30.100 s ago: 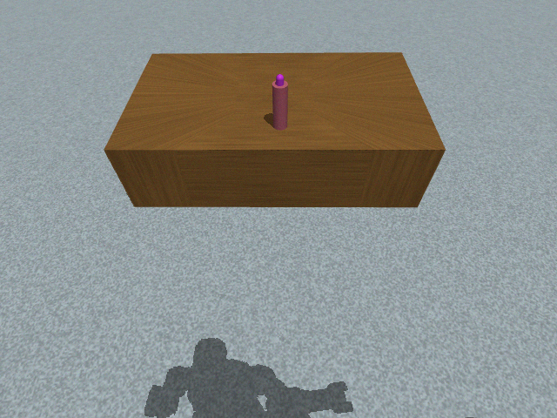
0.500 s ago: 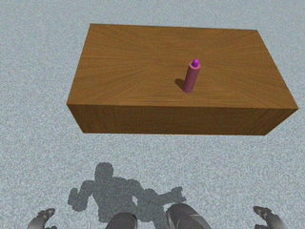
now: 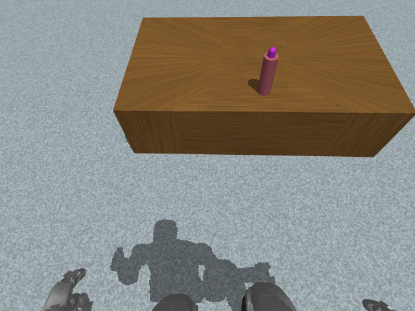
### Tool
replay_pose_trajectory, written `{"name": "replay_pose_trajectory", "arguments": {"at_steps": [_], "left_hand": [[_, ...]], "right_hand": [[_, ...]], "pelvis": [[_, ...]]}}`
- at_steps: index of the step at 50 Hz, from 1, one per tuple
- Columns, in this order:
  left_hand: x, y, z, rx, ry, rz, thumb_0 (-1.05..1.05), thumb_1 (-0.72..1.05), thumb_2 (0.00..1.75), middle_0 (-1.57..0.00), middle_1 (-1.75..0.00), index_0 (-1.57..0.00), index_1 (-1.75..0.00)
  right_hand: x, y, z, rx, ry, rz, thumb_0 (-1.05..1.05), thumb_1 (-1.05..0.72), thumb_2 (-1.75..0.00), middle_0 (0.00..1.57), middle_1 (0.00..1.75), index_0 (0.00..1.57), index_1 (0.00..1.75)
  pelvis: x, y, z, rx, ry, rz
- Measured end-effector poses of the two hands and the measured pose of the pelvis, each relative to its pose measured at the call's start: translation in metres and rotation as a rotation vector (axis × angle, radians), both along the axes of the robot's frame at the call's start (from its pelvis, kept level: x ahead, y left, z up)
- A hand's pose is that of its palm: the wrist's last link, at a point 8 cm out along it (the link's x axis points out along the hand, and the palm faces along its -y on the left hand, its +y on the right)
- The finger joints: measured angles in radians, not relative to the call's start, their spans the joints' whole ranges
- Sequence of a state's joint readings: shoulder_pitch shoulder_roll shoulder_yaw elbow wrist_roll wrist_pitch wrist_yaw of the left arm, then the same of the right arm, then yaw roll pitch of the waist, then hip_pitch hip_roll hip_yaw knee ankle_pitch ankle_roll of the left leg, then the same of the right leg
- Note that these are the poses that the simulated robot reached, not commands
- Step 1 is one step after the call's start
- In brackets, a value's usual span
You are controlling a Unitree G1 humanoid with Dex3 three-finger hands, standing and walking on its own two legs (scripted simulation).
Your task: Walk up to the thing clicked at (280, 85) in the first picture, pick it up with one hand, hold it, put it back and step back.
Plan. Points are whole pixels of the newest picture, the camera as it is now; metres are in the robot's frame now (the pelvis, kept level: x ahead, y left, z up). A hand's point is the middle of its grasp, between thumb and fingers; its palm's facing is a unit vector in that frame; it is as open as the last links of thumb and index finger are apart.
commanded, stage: step back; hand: right
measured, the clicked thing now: (268, 71) +1.01 -0.24 -0.27
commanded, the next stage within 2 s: stand in 1.30 s
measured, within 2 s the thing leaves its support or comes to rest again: neither
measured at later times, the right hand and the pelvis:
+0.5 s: hand out of the picture -0.07 -0.30 -0.14, palm faces +0.01 +0.92 -0.39, open 7.4 cm; pelvis -0.13 -0.02 +0.01, yaw -4 degrees
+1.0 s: hand out of the picture -0.04 -0.28 -0.14, palm faces -0.02 +0.93 -0.36, open 7.4 cm; pelvis -0.11 -0.01 +0.01, yaw +0 degrees
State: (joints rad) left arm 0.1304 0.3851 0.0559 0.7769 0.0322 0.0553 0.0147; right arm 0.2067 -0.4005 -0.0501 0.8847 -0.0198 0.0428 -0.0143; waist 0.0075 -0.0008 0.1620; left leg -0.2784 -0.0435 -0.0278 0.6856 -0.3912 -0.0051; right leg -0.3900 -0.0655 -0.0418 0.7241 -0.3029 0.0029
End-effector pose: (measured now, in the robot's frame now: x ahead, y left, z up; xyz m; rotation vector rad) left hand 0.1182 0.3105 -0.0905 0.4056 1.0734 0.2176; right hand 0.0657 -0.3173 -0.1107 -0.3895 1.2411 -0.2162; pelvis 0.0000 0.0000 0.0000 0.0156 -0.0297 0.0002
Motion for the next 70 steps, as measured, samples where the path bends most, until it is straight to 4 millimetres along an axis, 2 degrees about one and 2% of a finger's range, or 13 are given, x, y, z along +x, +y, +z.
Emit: {"name": "replay_pose_trajectory", "arguments": {"at_steps": [4,8,13,17,21,26,33,40,45,49,57,65,70], "left_hand": [[-0.017,0.003,-0.006,-0.024,-0.007,0.001,0.00,0.90,0.90,-0.20,-0.30,-0.20,-0.30],[-0.045,-0.001,-0.005,-0.046,0.011,0.006,0.00,0.90,0.90,-0.20,-0.30,-0.20,-0.30],[-0.095,-0.008,-0.008,-0.050,0.068,-0.021,0.00,0.90,0.90,-0.20,-0.30,-0.20,-0.30],[-0.142,-0.017,-0.013,-0.031,0.125,-0.025,0.00,0.90,0.90,-0.20,-0.30,-0.20,-0.30],[-0.185,-0.022,-0.006,-0.030,0.166,0.011,0.00,0.90,0.90,-0.20,-0.30,-0.20,-0.30],[-0.207,-0.014,0.000,-0.025,0.156,0.052,0.01,0.90,0.90,-0.20,-0.30,-0.20,-0.30],[-0.203,0.006,-0.007,-0.033,0.142,0.067,0.01,0.90,0.90,-0.20,-0.30,-0.20,-0.30],[-0.174,-0.001,-0.002,-0.037,0.100,0.022,0.01,0.90,0.90,-0.20,-0.30,-0.20,-0.30],[-0.162,-0.014,0.000,-0.037,0.050,0.023,0.00,0.90,0.90,-0.20,-0.30,-0.20,-0.30],[-0.157,-0.017,0.001,-0.051,0.044,0.041,0.00,0.90,0.90,-0.20,-0.30,-0.20,-0.30],[-0.135,-0.009,-0.011,-0.078,0.085,0.057,0.00,0.90,0.90,-0.20,-0.30,-0.20,-0.30],[-0.115,-0.009,-0.008,-0.075,0.070,0.045,0.00,0.90,0.90,-0.20,-0.30,-0.20,-0.30],[-0.111,-0.013,-0.003,-0.080,0.079,0.040,0.00,0.90,0.90,-0.20,-0.30,-0.20,-0.30]], "right_hand": [[-0.028,0.012,0.006,0.009,0.000,0.010,0.01,-0.90,-0.90,0.20,0.30,0.21,0.30],[-0.047,0.013,0.020,0.000,-0.040,0.012,0.01,-0.90,-0.90,0.21,0.30,0.21,0.30],[-0.062,0.000,0.026,-0.010,-0.123,0.006,0.01,-0.90,-0.90,0.21,0.31,0.21,0.30],[-0.083,-0.017,0.019,-0.005,-0.161,-0.017,0.01,-0.90,-0.90,0.21,0.31,0.21,0.30],[-0.113,-0.023,0.017,0.011,-0.116,-0.051,0.01,-0.90,-0.90,0.20,0.30,0.21,0.30],[-0.147,-0.021,0.011,0.019,-0.023,-0.041,0.01,-0.90,-0.90,0.20,0.30,0.20,0.30],[-0.160,0.004,0.009,0.035,0.004,-0.029,0.01,-0.90,-0.90,0.20,0.30,0.20,0.30],[-0.152,0.006,0.015,0.056,-0.053,-0.040,0.01,-0.90,-0.90,0.21,0.30,0.21,0.30],[-0.135,-0.004,0.009,0.055,-0.049,-0.040,0.01,-0.90,-0.90,0.21,0.30,0.21,0.30],[-0.117,-0.005,0.011,0.046,-0.050,-0.015,0.01,-0.90,-0.90,0.20,0.30,0.21,0.30],[-0.088,0.009,0.016,0.036,-0.060,-0.007,0.01,-0.90,-0.90,0.20,0.30,0.20,0.30],[-0.053,0.019,0.021,0.056,-0.100,0.000,0.01,-0.90,-0.90,0.20,0.30,0.21,0.30],[-0.041,0.023,0.026,0.071,-0.134,0.000,0.01,-0.90,-0.90,0.20,0.30,0.21,0.30]], "pelvis": [[-0.031,0.005,0.002,0.000,-0.019,-0.005],[-0.057,0.002,0.010,-0.024,-0.007,-0.023],[-0.088,-0.005,0.010,-0.026,0.007,-0.066],[-0.112,-0.014,0.003,-0.048,-0.005,-0.092],[-0.123,-0.018,0.010,-0.019,-0.007,-0.097],[-0.131,-0.014,0.012,-0.010,-0.003,-0.053],[-0.135,-0.001,0.010,0.010,-0.010,-0.026],[-0.132,-0.010,0.015,-0.008,-0.006,-0.038],[-0.123,-0.017,0.012,-0.029,-0.006,-0.027],[-0.114,-0.013,0.014,-0.022,-0.004,-0.012],[-0.095,-0.004,0.014,-0.013,-0.003,-0.017],[-0.087,-0.004,0.018,-0.022,0.002,-0.017],[-0.087,-0.003,0.024,-0.021,-0.007,-0.021]]}}
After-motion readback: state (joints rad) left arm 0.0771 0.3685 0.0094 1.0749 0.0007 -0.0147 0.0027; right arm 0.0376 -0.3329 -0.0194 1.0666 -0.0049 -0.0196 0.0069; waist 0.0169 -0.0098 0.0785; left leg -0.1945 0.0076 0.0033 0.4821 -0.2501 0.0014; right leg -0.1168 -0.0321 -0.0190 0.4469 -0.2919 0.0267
